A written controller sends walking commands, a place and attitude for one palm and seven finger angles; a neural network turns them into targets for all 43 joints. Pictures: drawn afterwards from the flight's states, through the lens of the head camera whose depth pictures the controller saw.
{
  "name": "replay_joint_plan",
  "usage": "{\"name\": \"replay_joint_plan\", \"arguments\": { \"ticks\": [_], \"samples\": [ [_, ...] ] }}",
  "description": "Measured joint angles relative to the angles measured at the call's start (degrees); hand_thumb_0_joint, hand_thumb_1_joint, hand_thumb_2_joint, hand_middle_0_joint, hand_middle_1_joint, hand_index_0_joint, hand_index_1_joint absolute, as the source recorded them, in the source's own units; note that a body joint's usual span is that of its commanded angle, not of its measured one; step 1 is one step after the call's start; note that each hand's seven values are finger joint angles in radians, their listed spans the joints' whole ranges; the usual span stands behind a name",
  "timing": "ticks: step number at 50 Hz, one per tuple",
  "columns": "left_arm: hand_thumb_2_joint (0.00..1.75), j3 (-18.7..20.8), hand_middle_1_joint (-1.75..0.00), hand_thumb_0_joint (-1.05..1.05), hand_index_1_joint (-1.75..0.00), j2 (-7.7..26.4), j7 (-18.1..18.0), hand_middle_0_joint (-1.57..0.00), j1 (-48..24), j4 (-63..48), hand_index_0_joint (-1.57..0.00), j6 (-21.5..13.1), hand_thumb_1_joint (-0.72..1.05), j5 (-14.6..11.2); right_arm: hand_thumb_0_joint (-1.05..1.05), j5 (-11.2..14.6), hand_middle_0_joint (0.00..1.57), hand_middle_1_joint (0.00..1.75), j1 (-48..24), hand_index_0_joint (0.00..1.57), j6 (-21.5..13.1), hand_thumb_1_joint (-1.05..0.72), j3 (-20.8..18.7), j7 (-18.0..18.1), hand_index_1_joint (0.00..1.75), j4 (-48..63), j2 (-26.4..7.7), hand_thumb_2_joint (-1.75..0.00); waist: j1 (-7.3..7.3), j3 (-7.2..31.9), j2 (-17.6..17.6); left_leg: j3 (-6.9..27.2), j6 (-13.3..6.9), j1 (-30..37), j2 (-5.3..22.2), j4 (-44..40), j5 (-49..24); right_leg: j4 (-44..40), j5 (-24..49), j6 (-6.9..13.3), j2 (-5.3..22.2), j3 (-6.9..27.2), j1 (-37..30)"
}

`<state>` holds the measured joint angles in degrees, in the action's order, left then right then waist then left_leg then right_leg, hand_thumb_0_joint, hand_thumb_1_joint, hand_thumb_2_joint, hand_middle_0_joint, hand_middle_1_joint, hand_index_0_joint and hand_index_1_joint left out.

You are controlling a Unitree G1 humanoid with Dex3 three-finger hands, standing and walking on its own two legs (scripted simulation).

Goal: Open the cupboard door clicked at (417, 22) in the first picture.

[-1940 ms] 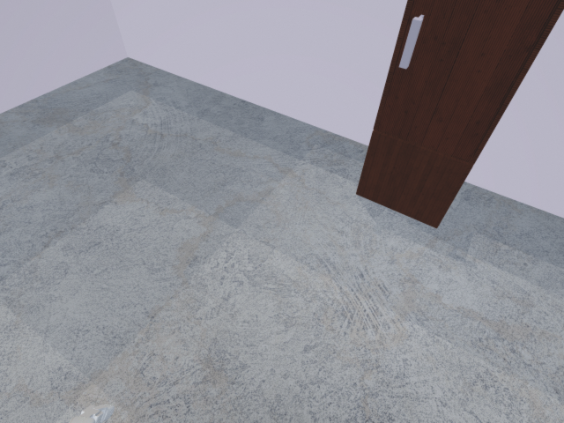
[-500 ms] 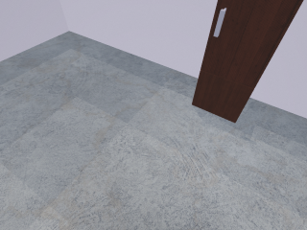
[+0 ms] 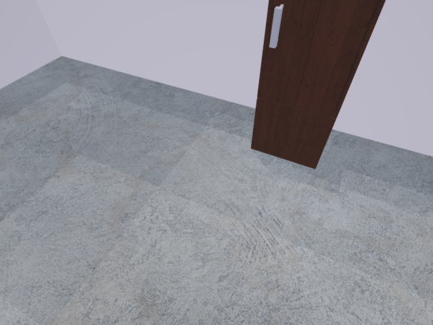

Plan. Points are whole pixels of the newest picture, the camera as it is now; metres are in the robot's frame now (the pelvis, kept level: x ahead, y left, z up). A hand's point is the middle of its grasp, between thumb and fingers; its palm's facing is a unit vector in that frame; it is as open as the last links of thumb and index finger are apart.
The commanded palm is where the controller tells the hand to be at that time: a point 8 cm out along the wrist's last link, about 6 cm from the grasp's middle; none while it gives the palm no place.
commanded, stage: walk to a spot facing it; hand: left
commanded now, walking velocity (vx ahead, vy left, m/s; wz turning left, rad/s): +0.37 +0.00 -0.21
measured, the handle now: (277, 26) +1.22 -0.19 +0.04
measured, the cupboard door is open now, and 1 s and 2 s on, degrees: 0 0 0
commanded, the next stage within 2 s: turn to face it in 0.66 s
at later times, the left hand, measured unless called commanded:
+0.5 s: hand (126, 313) +0.18 +0.22 -0.18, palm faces -0.07 -0.98 -0.17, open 7.4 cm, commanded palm none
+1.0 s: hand (198, 177) +0.55 +0.09 -0.15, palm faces -0.37 -0.90 -0.22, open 7.3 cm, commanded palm none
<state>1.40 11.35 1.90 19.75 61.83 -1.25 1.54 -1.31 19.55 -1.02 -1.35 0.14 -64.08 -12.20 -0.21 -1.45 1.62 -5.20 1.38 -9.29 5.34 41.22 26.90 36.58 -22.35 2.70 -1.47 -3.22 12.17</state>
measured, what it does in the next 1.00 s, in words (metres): walks ahead, turning right: left foot, then right foot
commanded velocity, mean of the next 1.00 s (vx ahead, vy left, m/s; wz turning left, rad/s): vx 0.25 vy -0.01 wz -0.31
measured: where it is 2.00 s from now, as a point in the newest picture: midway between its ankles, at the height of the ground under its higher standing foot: (257, 240)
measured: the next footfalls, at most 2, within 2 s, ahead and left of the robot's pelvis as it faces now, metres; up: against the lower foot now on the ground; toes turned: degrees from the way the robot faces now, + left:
left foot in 0.38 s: +0.33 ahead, +0.12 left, +0.00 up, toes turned +1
right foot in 0.90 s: +0.44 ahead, -0.15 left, +0.00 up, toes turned -29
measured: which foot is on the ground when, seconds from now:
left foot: up 0.00-0.36, down 0.38-0.90, up 0.92-1.00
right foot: down 0.00-0.40, up 0.42-0.88, down 0.90-1.00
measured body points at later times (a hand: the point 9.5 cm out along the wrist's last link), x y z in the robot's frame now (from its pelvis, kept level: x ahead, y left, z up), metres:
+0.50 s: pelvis +0.22 +0.04 +0.00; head +0.24 +0.06 +0.45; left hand +0.19 +0.27 -0.16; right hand +0.29 -0.19 -0.14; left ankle +0.29 +0.12 -0.72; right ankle +0.06 -0.06 -0.62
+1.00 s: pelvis +0.37 -0.03 +0.00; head +0.40 -0.06 +0.45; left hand +0.57 +0.14 -0.13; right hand +0.25 -0.23 -0.16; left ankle +0.33 +0.11 -0.63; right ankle +0.41 -0.13 -0.72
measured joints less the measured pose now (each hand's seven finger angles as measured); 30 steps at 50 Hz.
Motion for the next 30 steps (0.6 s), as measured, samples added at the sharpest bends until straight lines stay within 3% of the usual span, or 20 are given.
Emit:
{"name": "replay_joint_plan", "arguments": {
  "ticks": [3, 6, 12, 17, 19, 20, 21, 24, 26, 30],
  "samples": [
    [0.9, 0.2, -0.3, 0.01, -0.3, -1.1, -1.4, -0.2, 1.9, -0.7, -0.2, -2.4, 0.91, -0.3, 0.01, -0.1, 0.21, 0.3, 0.2, 0.21, 1.1, -0.91, 0.0, -0.2, 0.3, -1.7, 0.9, -0.9, 1.73, -0.1, -0.9, 0.8, -0.8, -8.1, -1.0, 17.5, 0.7, -3.3, -1.2, 0.8, -0.4, 0.8, -3.3],
    [0.9, 0.0, -0.3, 0.01, -0.3, -2.5, -2.2, -0.2, 4.7, 0.2, -0.2, -2.8, 0.91, -0.1, 0.01, -0.3, 0.2, 0.3, -2.3, 0.2, 1.0, -0.91, -0.6, -0.5, 0.3, -0.7, 1.1, -0.9, 2.43, -0.3, -1.7, 0.1, -0.4, -15.5, -0.8, 23.1, -2.9, -9.1, 0.5, 0.9, -0.5, 2.8, -7.2],
    [0.9, -0.8, -0.3, 0.01, -0.3, -5.0, -2.5, -0.2, 8.5, 3.5, -0.2, -2.6, 0.91, 0.1, 0.01, 0.1, 0.2, 0.3, -9.5, 0.2, 0.3, -0.91, -1.5, -1.5, 0.3, 4.3, 1.6, -0.9, 1.7, -0.9, -1.5, 0.0, 0.4, -25.2, 1.0, 14.4, -13.4, -18.1, 1.8, 0.0, -0.5, 5.7, -14.3],
    [0.9, -0.2, -0.3, 0.01, -0.3, -4.7, -2.9, -0.2, 9.0, 4.5, -0.21, -2.7, 0.91, 0.1, 0.01, 0.5, 0.2, 0.3, -13.8, 0.2, -1.0, -0.91, -1.2, -1.9, 0.3, 7.0, 2.8, -0.9, 2.62, -2.0, -2.1, -1.1, -1.2, -23.2, -0.2, 0.5, -17.2, -19.7, -1.7, -1.4, 0.0, 6.8, -19.3],
    [0.9, 0.3, -0.3, 0.01, -0.3, -4.2, -2.9, -0.2, 9.4, 4.8, -0.21, -2.7, 0.91, 0.0, 0.01, 0.2, 0.2, 0.3, -14.4, 0.2, -2.2, -0.91, -0.9, -1.7, 0.3, 7.7, 3.2, -0.9, 2.57, -2.0, -2.4, -1.8, -2.3, -18.8, -1.5, -5.1, -18.6, -13.6, -5.8, -1.7, 0.3, 7.2, -18.7],
    [0.9, 0.6, -0.3, 0.01, -0.3, -3.9, -2.9, -0.2, 9.1, 4.9, -0.21, -2.4, 0.91, -0.3, 0.0, -0.2, 0.2, 0.3, -14.6, 0.2, -2.9, -0.91, -0.9, -1.3, 0.3, 7.9, 3.5, -0.9, 2.12, -2.2, -2.7, -2.2, -4.9, -18.1, -1.9, -4.3, -18.1, -6.1, -7.8, -1.5, 0.5, 6.8, -16.2],
    [0.9, 1.0, -0.3, 0.01, -0.3, -3.5, -2.8, -0.2, 8.1, 4.9, -0.2, -2.0, 0.91, -0.5, 0.0, -0.4, 0.2, 0.3, -14.5, 0.2, -3.3, -0.91, -0.8, -1.0, 0.3, 8.0, 3.9, -0.9, 2.04, -2.5, -3.2, -2.8, -5.7, -18.0, -2.0, -2.0, -16.0, 5.0, -8.5, -1.0, 0.6, 6.8, -12.0],
    [0.9, 1.6, -0.3, 0.01, -0.3, -1.9, -2.6, -0.2, 4.5, 3.6, -0.2, -1.2, 0.91, -0.5, 0.0, -0.3, 0.2, 0.3, -12.7, 0.2, -3.3, -0.91, -0.5, -0.4, 0.3, 7.3, 4.9, -0.9, 2.4, -2.6, -4.4, -5.3, -4.7, -13.5, -2.0, -2.8, -12.2, 30.1, -3.5, 0.0, 1.3, 5.4, 0.8],
    [0.9, 2.2, -0.3, 0.01, -0.3, -1.0, -2.1, -0.2, 1.7, 1.8, -0.2, -0.7, 0.91, 0.0, 0.0, -0.2, 0.2, 0.3, -10.6, 0.2, -3.5, -0.91, -0.6, 0.3, 0.3, 6.4, 5.3, -0.9, 2.27, -2.2, -4.5, -6.4, -4.1, -9.7, -2.3, -6.6, -12.7, 35.7, 0.6, -0.4, 2.9, 3.2, 7.8],
    [0.9, 3.4, -0.3, 0.01, -0.3, -0.1, -1.3, -0.2, -3.2, -2.7, -0.2, 0.6, 0.92, 0.5, -0.02, -0.1, 0.21, 0.3, -7.0, 0.21, -4.0, -0.96, -2.0, 1.5, 0.3, 5.4, 3.5, -0.9, 1.83, -1.2, -4.3, -8.9, -4.5, -3.9, -2.5, -12.9, -12.9, 34.0, 5.3, -1.7, 5.6, 1.0, 18.2]
  ]
}}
